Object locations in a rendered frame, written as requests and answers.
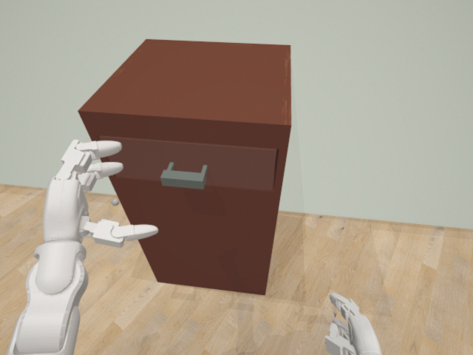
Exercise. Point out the right robot hand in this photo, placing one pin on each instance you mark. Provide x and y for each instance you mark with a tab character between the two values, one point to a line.
357	336

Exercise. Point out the left robot hand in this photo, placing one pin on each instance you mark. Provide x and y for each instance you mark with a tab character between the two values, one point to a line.
65	200

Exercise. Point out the drawer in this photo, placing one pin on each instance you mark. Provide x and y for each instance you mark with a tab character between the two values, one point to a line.
232	166

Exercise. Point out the cabinet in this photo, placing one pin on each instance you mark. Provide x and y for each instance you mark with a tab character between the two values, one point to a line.
234	94

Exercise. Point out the left robot forearm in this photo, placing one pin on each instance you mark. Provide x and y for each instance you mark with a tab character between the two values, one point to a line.
55	285

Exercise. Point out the handle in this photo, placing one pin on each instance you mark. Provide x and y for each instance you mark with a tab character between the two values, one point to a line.
192	180

